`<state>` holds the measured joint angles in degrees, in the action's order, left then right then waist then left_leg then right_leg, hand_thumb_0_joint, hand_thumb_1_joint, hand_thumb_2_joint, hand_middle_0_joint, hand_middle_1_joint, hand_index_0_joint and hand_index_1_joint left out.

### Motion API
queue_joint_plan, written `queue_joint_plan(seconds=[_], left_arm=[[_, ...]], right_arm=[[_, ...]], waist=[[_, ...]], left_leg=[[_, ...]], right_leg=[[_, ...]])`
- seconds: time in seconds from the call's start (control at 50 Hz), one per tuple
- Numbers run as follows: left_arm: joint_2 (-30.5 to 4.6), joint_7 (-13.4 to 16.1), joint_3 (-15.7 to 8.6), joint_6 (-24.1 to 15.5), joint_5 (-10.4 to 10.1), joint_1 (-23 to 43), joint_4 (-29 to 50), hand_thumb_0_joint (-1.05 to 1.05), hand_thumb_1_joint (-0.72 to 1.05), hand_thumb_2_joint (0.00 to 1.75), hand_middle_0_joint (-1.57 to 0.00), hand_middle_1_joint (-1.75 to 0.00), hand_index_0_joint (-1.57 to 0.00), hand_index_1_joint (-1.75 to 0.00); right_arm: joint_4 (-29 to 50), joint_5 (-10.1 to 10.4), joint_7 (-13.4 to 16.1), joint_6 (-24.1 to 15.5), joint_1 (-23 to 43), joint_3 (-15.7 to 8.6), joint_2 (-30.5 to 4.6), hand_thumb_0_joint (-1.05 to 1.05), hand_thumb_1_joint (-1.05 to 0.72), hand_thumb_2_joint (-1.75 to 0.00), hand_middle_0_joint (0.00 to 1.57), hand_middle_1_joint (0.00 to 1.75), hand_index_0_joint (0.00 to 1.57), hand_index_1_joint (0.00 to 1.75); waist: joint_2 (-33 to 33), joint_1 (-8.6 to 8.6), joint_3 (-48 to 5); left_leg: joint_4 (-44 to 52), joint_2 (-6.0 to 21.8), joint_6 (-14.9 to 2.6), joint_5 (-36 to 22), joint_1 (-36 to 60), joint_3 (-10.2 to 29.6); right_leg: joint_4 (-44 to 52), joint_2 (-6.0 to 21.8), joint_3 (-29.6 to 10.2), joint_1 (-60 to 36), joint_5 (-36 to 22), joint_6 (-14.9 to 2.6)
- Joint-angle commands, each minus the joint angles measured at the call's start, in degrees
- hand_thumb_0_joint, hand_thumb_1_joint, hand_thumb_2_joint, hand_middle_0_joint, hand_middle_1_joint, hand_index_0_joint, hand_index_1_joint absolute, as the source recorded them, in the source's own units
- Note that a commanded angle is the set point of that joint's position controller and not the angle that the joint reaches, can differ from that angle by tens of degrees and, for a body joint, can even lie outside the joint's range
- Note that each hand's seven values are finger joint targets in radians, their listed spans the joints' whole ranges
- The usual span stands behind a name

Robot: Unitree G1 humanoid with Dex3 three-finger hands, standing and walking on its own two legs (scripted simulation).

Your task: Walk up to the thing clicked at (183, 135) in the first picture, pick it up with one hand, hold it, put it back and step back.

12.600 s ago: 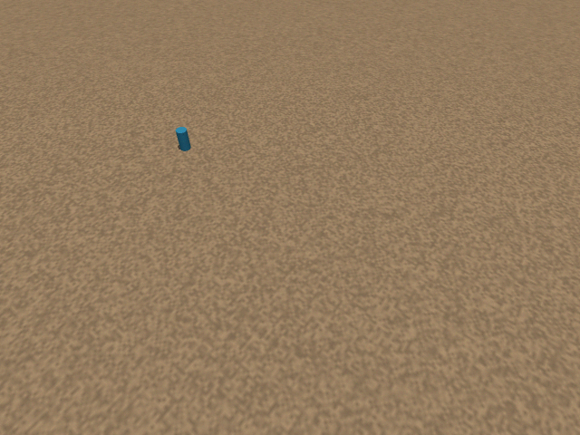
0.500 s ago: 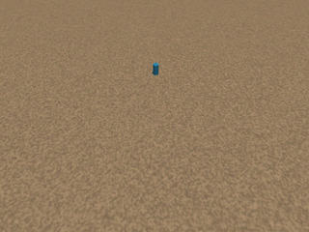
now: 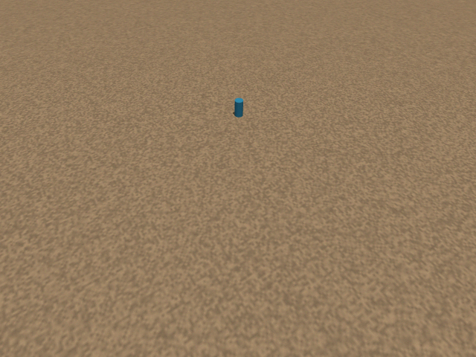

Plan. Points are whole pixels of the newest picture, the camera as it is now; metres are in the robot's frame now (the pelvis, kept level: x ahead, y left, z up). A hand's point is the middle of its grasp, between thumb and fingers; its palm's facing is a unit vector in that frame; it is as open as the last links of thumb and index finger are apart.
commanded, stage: stand
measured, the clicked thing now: (238, 107) +1.77 -0.06 -0.72
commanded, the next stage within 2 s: walk up in 0.56 s
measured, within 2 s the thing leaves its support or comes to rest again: neither
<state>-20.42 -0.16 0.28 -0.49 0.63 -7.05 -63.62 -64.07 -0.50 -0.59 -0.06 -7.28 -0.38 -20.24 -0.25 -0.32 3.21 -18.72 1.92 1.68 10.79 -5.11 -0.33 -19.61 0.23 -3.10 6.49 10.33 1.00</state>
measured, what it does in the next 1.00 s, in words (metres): lifts its left foot, turning right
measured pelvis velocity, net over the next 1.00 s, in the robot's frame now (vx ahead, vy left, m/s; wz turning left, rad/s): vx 0.10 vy -0.02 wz -0.34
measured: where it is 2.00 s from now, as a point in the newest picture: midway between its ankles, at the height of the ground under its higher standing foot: (229, 236)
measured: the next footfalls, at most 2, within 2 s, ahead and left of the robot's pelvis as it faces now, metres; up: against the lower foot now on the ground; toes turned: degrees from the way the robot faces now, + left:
left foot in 1.30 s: +0.53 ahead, +0.06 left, +0.00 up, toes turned -29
right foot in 1.72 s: +0.61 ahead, -0.13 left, +0.00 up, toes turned -57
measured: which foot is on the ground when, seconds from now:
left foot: down 0.00-0.86, up 0.88-1.00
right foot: down 0.00-1.00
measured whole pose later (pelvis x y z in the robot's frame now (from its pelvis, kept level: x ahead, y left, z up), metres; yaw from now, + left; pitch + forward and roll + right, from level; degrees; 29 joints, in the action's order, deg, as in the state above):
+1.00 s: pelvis +0.10 -0.02 -0.03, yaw -19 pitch -3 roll -2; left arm -23.8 0.2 -3.5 -3.1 0.0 -20.4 -57.2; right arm -51.0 -3.0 -8.3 1.7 -5.6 -5.9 -30.3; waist 11.4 2.0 1.3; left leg -64.1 2.0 0.3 27.2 -26.2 1.5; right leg -39.6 1.2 1.8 15.2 22.1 0.1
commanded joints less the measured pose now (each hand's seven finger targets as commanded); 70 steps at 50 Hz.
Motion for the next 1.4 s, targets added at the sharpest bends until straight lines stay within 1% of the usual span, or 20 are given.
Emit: queue_joint_plan(seconds=[0.0,0.52,0.54,0.56,0.6,0.62,0.66,0.8,0.82,0.84,0.86,0.9,1.04,1.2,1.26,1.28,1.3,1.32,1.34,1.38], left_arm=[[-12.31,0.72,-2.51,-1.11,-0.05,1.51,3.40,0.00,0.90,0.90,-0.20,-0.30,-0.20,-0.30],[-12.15,0.66,-2.36,-1.04,-0.04,0.98,3.31,0.00,0.90,0.90,-0.20,-0.30,-0.20,-0.30],[-21.61,-0.92,-6.09,-0.86,-0.32,-5.71,6.73,0.00,0.90,0.90,-0.20,-0.30,-0.20,-0.30],[-20.93,-1.66,-5.88,-0.82,-0.22,-2.73,7.41,0.00,0.90,0.90,-0.20,-0.30,-0.20,-0.30],[-18.40,-1.86,-6.26,-1.00,0.23,7.24,10.61,0.00,0.90,0.90,-0.20,-0.30,-0.20,-0.30],[-15.88,-1.83,-5.76,-1.40,-0.11,11.84,13.04,0.00,0.90,0.90,-0.20,-0.30,-0.20,-0.30],[-15.47,-1.62,-5.75,-1.99,0.12,6.82,13.58,0.00,0.90,0.90,-0.20,-0.30,-0.20,-0.30],[-18.98,-2.98,-7.64,-1.16,-1.80,-19.60,4.65,0.00,0.90,0.90,-0.20,-0.30,-0.20,-0.30],[-21.23,-1.94,-8.63,-1.90,-1.25,-27.04,1.85,0.00,0.90,0.90,-0.20,-0.30,-0.20,-0.30],[-24.18,-0.60,-9.46,-2.37,-0.43,-30.62,2.18,0.00,0.90,0.90,-0.20,-0.30,-0.20,-0.30],[-23.96,0.13,-9.43,-2.28,-0.41,-24.53,5.22,0.00,0.90,0.90,-0.20,-0.30,-0.20,-0.30],[-25.51,1.38,-8.81,-3.63,-0.64,-14.20,10.15,0.00,0.90,0.90,-0.20,-0.30,-0.20,-0.30],[-23.15,2.60,-7.88,-6.34,-1.55,-10.23,12.96,0.00,0.90,0.90,-0.20,-0.30,-0.20,-0.30],[-25.05,3.46,-8.99,-6.47,-0.17,-11.72,14.94,0.00,0.90,0.90,-0.20,-0.30,-0.20,-0.30],[-23.58,4.06,-8.13,-5.33,0.51,-6.33,17.35,0.00,0.90,0.90,-0.20,-0.30,-0.20,-0.30],[-17.47,4.34,-6.06,-5.38,0.91,-9.97,17.23,0.00,0.90,0.90,-0.20,-0.30,-0.20,-0.30],[-11.57,4.53,-3.99,-5.21,0.51,-13.95,17.76,0.00,0.90,0.90,-0.20,-0.30,-0.20,-0.30],[-14.25,5.24,-4.51,-5.02,-0.83,-19.61,16.61,0.00,0.90,0.90,-0.20,-0.30,-0.20,-0.30],[-16.52,5.36,-4.52,-4.74,-0.57,-20.24,14.52,0.00,0.90,0.90,-0.20,-0.30,-0.20,-0.30],[-21.33,4.08,-6.88,-3.56,-1.84,-16.54,11.67,0.00,0.90,0.90,-0.20,-0.30,-0.20,-0.30]], right_arm=[[3.43,0.07,0.83,-1.23,2.10,-2.56,-12.29,0.00,-0.90,-0.90,0.20,0.30,0.20,0.30],[3.27,0.02,0.86,-1.32,2.15,-2.59,-12.42,0.00,-0.90,-0.90,0.20,0.30,0.20,0.30],[11.88,-2.21,-1.87,-2.57,4.85,-8.24,-22.29,0.00,-0.90,-0.90,0.20,0.30,0.20,0.30],[11.79,-2.55,-2.76,-2.10,4.10,-8.16,-21.10,0.00,-0.90,-0.90,0.20,0.30,0.20,0.30],[11.48,-1.90,-3.54,-1.61,-4.48,-8.35,-19.05,0.00,-0.90,-0.90,0.20,0.30,0.20,0.30],[11.00,-1.95,-3.39,-1.65,-7.04,-9.40,-20.37,0.00,-0.90,-0.90,0.20,0.30,0.20,0.30],[15.05,-2.27,-3.58,-2.21,2.03,-10.13,-21.42,0.00,-0.90,-0.90,0.20,0.30,0.20,0.30],[21.60,-3.88,-5.83,-2.01,17.00,-9.59,-19.62,0.00,-0.90,-0.90,0.20,0.30,0.20,0.30],[22.69,-4.44,-5.98,-1.40,17.54,-8.59,-16.40,0.00,-0.90,-0.90,0.20,0.30,0.20,0.30],[24.28,-4.00,-6.45,-1.21,17.05,-6.51,-12.15,0.00,-0.90,-0.90,0.20,0.30,0.20,0.30],[25.59,-3.12,-7.21,-1.04,15.05,-5.53,-11.83,0.00,-0.90,-0.90,0.20,0.30,0.20,0.30],[24.86,-2.09,-8.06,-2.08,12.47,-6.87,-16.37,0.00,-0.90,-0.90,0.20,0.30,0.20,0.30],[22.89,-2.55,-8.90,0.24,7.29,-7.76,-19.74,0.00,-0.90,-0.90,0.20,0.30,0.20,0.30],[27.27,-2.54,-9.59,0.29,9.00,-7.97,-16.92,0.00,-0.90,-0.90,0.20,0.30,0.20,0.30],[21.99,-2.54,-8.28,0.57,-12.00,-11.14,-19.63,0.00,-0.90,-0.90,0.20,0.30,0.20,0.30],[19.59,-3.04,-6.97,0.24,-21.48,-12.92,-23.94,0.00,-0.90,-0.90,0.20,0.30,0.20,0.30],[20.58,-2.74,-5.61,-0.26,-21.90,-13.36,-26.69,0.00,-0.90,-0.90,0.20,0.30,0.20,0.30],[23.06,-0.71,-4.60,-0.82,-10.00,-13.51,-29.66,0.00,-0.90,-0.90,0.20,0.30,0.20,0.30],[24.87,0.14,-4.31,-0.61,-2.22,-13.77,-28.92,0.00,-0.90,-0.90,0.20,0.30,0.20,0.30],[26.95,-1.08,-4.27,-0.57,2.82,-11.56,-21.80,0.00,-0.90,-0.90,0.20,0.30,0.20,0.30]], waist=[[1.05,0.27,-3.12],[0.73,0.36,-3.25],[6.46,-0.02,-5.00],[3.81,-2.21,-1.52],[2.41,-8.82,1.22],[12.57,-11.47,0.91],[11.23,-4.22,-3.12],[3.82,8.82,-3.41],[-8.91,11.74,-2.62],[-21.43,13.50,1.22],[-19.03,9.43,5.62],[-10.83,3.75,3.25],[-6.40,-0.26,5.18],[-6.60,-1.40,0.12],[-1.93,-12.37,-9.76],[11.91,-16.00,-13.81],[26.50,-14.05,-14.59],[27.02,-5.92,-12.62],[22.81,-2.89,-9.24],[14.88,-2.30,-3.53]], left_leg=[[3.29,5.40,-2.55,-5.00,-0.15,4.32],[3.25,5.45,-2.76,-5.63,0.05,4.78],[-8.24,4.63,-5.43,25.90,5.37,0.04],[-10.36,3.42,-6.80,32.93,5.35,1.37],[-4.79,6.26,-8.88,35.13,13.06,5.19],[5.85,15.64,-11.70,32.20,18.23,12.92],[10.34,25.03,-14.47,19.64,11.91,16.29],[-9.99,9.65,-7.52,29.30,-19.85,-10.30],[-28.91,3.54,-5.69,27.24,-30.24,-13.42],[-46.50,-3.10,-2.85,31.10,-46.25,-11.04],[-52.11,-1.72,-1.05,26.46,-50.73,-1.36],[-50.14,1.26,-1.11,20.13,-45.64,8.67],[-38.53,3.32,0.41,1.14,-32.96,4.83],[-23.09,4.22,0.25,-2.11,-19.71,2.16],[-17.39,2.21,-2.44,1.88,7.81,1.40],[-14.19,3.73,-3.02,11.64,19.23,7.29],[-5.96,16.23,-2.09,24.62,21.62,25.90],[9.86,20.97,-4.78,33.52,13.76,45.62],[13.76,20.91,-4.81,41.29,2.30,44.63],[9.87,14.31,0.81,30.43,-9.68,21.30]], right_leg=[[2.95,6.30,-3.50,0.82,-7.34,-2.18],[2.72,6.29,-3.39,0.83,-7.34,-2.04],[0.99,7.57,-12.84,14.68,21.35,-6.57],[3.00,7.98,-16.01,25.13,30.35,-6.25],[-0.25,4.03,-10.06,38.85,27.04,-2.35],[-16.60,0.63,0.22,46.15,16.92,-1.35],[-31.74,5.35,4.51,37.65,16.48,-2.24],[-18.64,8.15,7.80,-2.26,5.86,-3.55],[-13.68,5.71,2.85,-11.16,10.97,-5.58],[-2.65,11.93,-15.07,-13.65,30.17,-9.28],[6.98,18.45,-32.82,-6.72,45.89,-11.25],[17.67,22.79,-47.27,-1.91,49.21,-16.06],[10.49,11.08,-15.96,9.17,22.63,-9.23],[3.20,10.57,-8.25,9.47,0.55,-9.11],[-22.33,9.77,-5.31,17.88,-10.57,-6.55],[-41.96,3.79,-2.19,27.50,2.51,-4.05],[-56.10,-2.35,-0.66,38.06,27.82,-4.19],[-63.23,-3.21,-2.02,40.39,23.99,-6.88],[-64.31,2.75,-4.91,35.84,16.38,-7.72],[-56.16,5.70,-3.33,29.82,8.17,-5.25]])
